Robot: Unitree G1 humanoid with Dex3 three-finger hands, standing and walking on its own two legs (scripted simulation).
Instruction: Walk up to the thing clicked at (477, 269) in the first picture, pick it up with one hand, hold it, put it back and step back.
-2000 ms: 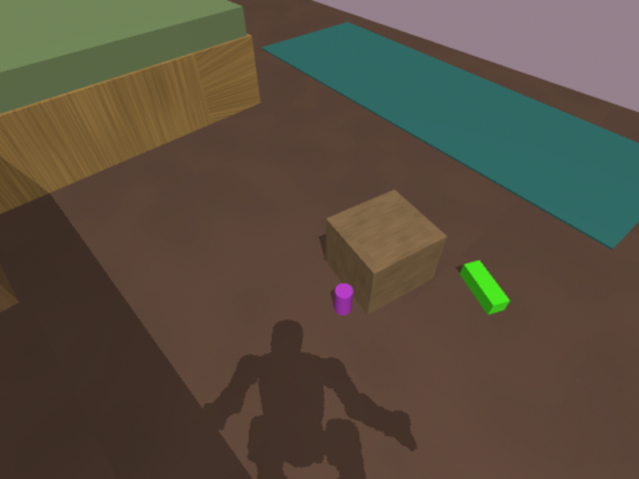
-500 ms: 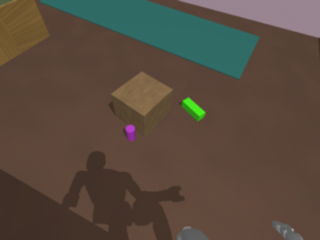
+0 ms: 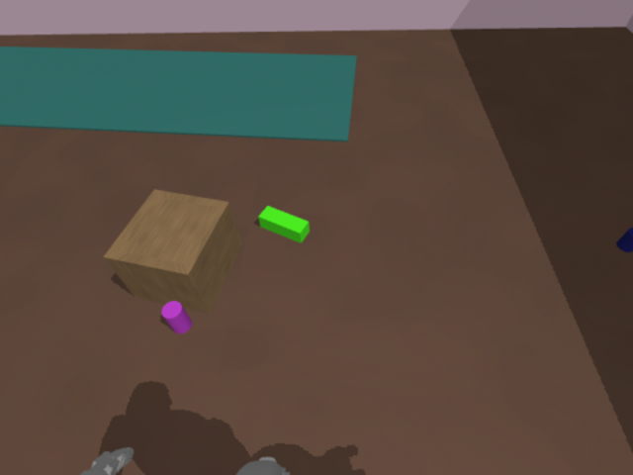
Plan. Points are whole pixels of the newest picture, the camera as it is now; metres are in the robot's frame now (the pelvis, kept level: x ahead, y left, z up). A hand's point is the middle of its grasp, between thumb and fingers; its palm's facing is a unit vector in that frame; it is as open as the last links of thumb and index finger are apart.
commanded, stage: walk up
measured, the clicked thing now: (284, 224) +1.13 +0.20 -0.72
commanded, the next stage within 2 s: none
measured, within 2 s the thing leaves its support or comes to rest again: neither
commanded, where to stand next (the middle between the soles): +0.08 +0.00 m, yaw -19 degrees
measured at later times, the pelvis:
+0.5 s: pelvis -0.01 -0.01 -0.01, yaw -13 degrees
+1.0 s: pelvis -0.01 +0.00 +0.01, yaw -18 degrees
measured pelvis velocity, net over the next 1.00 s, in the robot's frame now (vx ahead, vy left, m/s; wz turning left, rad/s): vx -0.01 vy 0.00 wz -0.32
